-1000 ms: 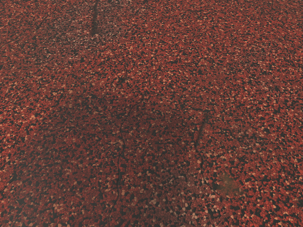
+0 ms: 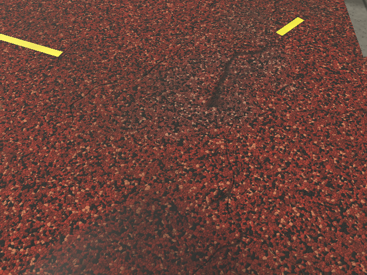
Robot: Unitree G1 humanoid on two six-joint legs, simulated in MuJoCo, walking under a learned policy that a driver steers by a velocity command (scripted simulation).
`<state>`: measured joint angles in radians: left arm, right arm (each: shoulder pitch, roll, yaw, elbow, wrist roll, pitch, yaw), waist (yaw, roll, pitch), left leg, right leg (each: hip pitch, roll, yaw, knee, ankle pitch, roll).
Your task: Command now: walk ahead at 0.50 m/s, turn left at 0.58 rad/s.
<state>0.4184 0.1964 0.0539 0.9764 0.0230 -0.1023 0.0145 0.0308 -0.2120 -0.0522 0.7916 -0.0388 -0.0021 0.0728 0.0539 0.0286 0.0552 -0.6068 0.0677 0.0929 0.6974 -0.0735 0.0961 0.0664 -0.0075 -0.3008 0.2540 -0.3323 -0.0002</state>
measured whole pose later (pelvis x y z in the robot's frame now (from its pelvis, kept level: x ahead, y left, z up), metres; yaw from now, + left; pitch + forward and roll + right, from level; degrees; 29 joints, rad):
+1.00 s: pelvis +0.55 +0.11 +0.01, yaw +21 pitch +1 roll -1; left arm 0.43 0.22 0.04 0.92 0.00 -0.08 -0.02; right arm 0.13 -0.25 -0.02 0.79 -0.04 -0.03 0.04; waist 0.05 0.05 0.03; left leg -0.61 0.09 -0.01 0.80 -0.11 0.01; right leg -0.05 0.08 -0.05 0.23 -0.20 -0.07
